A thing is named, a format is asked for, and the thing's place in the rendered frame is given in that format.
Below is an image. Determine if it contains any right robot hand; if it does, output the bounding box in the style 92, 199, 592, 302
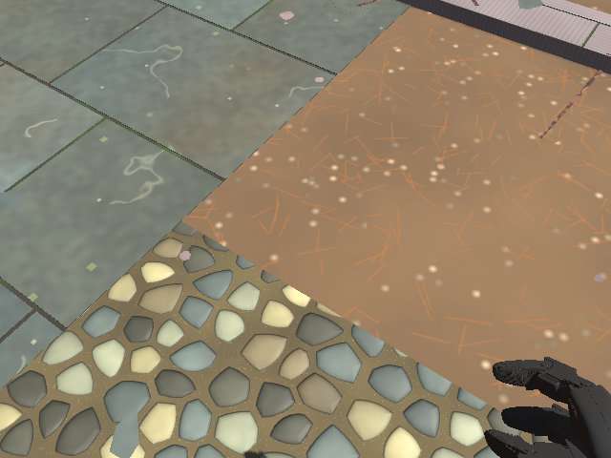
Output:
484, 357, 611, 458

